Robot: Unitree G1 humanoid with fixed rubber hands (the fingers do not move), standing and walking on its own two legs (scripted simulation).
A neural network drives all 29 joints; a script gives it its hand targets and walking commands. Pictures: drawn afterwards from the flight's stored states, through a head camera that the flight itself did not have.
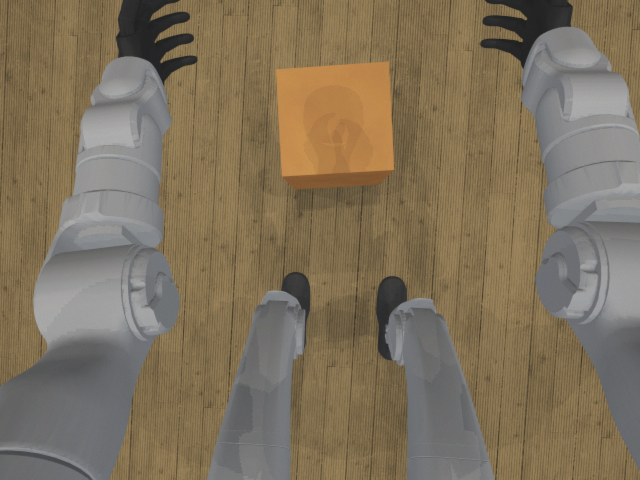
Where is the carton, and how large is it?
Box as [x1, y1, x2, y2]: [276, 62, 393, 188]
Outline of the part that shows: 388,62 276,69 281,171 282,176 294,188 378,184 393,170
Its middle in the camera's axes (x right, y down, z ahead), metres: +0.04 -0.22 +0.85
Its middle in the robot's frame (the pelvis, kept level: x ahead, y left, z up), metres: +0.55 +0.04 -0.53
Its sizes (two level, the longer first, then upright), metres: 0.210 0.200 0.250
